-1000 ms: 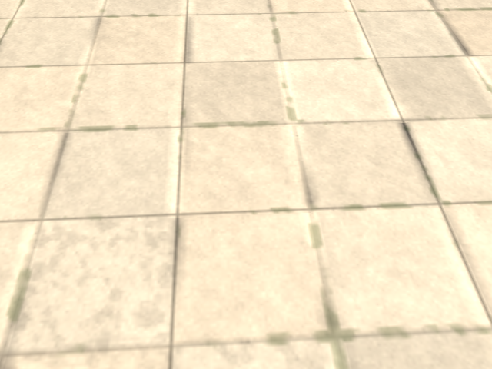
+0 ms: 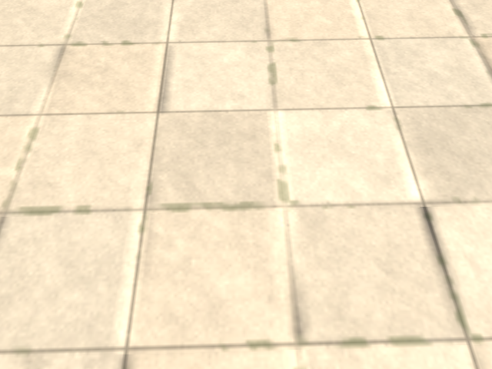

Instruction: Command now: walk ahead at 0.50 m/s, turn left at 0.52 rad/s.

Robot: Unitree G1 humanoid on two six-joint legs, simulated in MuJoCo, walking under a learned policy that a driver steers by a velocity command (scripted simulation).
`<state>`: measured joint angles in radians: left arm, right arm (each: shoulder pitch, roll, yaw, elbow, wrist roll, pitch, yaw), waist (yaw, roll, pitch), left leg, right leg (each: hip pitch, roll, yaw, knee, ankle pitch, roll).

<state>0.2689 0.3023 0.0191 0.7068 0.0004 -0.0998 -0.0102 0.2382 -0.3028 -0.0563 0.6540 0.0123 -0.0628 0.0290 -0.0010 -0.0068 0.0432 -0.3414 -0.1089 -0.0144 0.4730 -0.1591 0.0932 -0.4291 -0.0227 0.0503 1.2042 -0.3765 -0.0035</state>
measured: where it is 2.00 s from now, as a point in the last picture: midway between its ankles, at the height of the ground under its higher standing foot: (276, 182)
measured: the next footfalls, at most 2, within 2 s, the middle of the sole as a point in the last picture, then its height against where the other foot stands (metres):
right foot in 0.30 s outside the picture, level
left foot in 0.78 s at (206, 340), level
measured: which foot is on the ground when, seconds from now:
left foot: down 0.00-0.30, up 0.32-0.76, down 0.78-1.00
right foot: up 0.00-0.28, down 0.30-0.78, up 0.80-1.00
